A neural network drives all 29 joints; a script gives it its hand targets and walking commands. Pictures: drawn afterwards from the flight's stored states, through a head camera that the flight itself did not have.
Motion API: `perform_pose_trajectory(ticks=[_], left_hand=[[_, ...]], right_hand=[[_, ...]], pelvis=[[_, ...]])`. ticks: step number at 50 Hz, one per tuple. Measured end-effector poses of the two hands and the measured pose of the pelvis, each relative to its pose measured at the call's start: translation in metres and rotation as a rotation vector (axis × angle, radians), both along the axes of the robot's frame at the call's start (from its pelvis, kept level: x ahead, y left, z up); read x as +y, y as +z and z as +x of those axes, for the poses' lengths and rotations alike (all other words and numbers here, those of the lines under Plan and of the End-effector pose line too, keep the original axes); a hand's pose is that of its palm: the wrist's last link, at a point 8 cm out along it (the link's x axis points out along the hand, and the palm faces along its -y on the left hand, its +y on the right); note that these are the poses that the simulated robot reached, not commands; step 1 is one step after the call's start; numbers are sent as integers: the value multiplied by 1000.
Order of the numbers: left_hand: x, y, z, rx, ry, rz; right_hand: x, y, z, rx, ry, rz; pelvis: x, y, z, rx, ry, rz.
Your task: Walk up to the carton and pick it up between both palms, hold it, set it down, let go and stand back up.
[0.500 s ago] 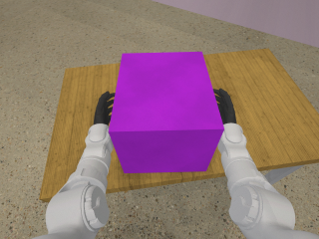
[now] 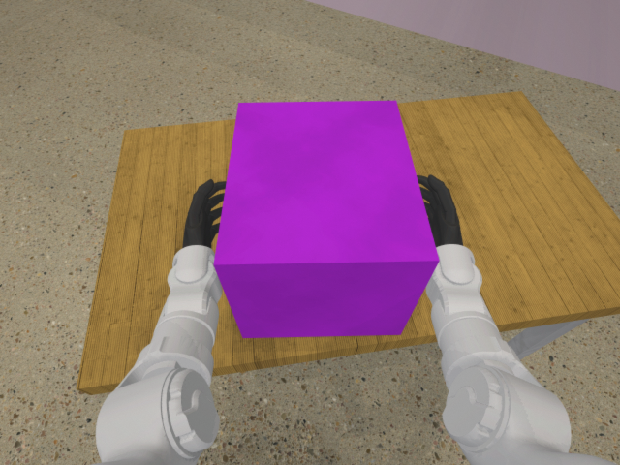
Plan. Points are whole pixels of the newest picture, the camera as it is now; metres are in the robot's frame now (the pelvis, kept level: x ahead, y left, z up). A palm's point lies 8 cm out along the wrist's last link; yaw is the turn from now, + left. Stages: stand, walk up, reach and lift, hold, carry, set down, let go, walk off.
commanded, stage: set down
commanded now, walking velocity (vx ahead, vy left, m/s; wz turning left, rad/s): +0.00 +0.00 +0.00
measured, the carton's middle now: (319, 218) +0.47 +0.02 +0.01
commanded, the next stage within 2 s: none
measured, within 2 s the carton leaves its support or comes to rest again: neither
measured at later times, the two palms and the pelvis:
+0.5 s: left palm (201, 243) +0.41 +0.18 +0.03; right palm (442, 239) +0.42 -0.15 +0.04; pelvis +0.00 +0.00 +0.00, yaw +0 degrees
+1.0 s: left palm (202, 247) +0.41 +0.18 +0.02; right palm (442, 241) +0.42 -0.15 +0.03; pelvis -0.01 +0.00 +0.00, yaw -1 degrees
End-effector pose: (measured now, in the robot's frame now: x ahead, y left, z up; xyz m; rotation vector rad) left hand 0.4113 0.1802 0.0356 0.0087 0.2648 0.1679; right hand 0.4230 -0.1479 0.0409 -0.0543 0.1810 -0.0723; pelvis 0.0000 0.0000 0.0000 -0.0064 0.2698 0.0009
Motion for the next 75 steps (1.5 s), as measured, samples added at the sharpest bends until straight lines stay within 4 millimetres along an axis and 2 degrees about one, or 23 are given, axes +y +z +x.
perform_pose_trajectory(ticks=[46,53,60,68,75], left_hand=[[0,-12,-4,4,-6,10],[1,-17,-2,37,-7,22],[2,-26,8,80,-2,10],[21,-20,13,64,12,37],[51,-24,4,68,55,65]], right_hand=[[0,-7,-5,11,4,-9],[-1,-12,-4,65,8,1],[-2,-23,5,142,24,8],[-8,-22,19,126,27,0],[-36,-24,24,121,-8,-2]], pelvis=[[2,-2,-7,26,-1,-1],[1,-4,-8,54,-20,-3],[1,-15,-11,154,-30,-21],[-1,-28,-18,209,-21,-30],[-6,-36,-26,238,-13,-28]])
